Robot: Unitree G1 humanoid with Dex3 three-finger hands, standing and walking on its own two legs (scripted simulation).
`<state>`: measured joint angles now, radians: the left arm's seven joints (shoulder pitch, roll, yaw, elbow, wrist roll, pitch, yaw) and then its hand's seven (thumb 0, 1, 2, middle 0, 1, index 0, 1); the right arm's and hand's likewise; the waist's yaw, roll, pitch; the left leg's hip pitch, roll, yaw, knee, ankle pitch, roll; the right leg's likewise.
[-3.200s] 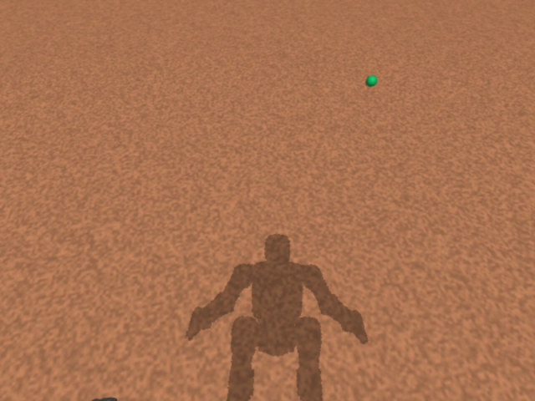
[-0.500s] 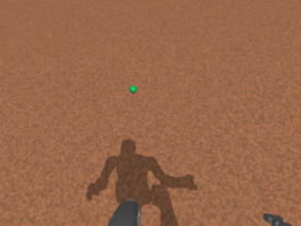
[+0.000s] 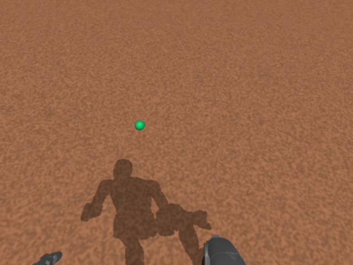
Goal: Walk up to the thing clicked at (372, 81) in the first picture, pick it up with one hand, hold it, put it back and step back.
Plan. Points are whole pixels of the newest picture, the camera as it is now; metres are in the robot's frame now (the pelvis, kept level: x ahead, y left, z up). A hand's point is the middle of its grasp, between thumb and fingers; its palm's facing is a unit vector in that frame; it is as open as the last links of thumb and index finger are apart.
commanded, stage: walk up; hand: left
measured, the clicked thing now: (139, 125) +1.06 +0.24 -0.74
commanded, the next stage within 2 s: none
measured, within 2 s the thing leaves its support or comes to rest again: neither
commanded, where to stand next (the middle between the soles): +0.76 +0.02 m, yaw +0 degrees
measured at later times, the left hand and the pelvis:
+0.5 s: hand (83, 221) +0.23 +0.25 -0.13, palm faces +0.04 -0.92 -0.40, open 7.4 cm; pelvis +0.20 -0.03 +0.00, yaw +3 degrees
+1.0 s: hand (83, 162) +0.42 +0.31 -0.15, palm faces -0.04 -0.94 -0.33, open 7.4 cm; pelvis +0.38 +0.03 +0.00, yaw +2 degrees
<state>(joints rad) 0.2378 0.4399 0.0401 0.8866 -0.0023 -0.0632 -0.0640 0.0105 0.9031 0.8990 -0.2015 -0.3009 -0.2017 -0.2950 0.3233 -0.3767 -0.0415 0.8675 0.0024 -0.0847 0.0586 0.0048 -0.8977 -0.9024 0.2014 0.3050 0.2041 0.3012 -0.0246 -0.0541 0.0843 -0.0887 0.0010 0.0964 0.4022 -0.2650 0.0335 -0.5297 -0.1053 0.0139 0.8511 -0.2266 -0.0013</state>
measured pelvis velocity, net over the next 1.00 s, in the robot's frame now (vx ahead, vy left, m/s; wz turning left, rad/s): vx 0.38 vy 0.03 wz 0.03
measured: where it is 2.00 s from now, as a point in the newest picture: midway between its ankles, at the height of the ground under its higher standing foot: (167, 177)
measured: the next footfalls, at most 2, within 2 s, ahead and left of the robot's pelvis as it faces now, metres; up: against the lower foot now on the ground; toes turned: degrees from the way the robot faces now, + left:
right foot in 0.16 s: +0.24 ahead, -0.15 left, +0.00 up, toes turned -4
left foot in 0.62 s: +0.39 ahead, +0.13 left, +0.00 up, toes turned +8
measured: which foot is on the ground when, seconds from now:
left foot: down 0.00-0.18, up 0.20-0.60, down 0.62-1.00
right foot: up 0.00-0.14, down 0.16-0.66, up 0.68-1.00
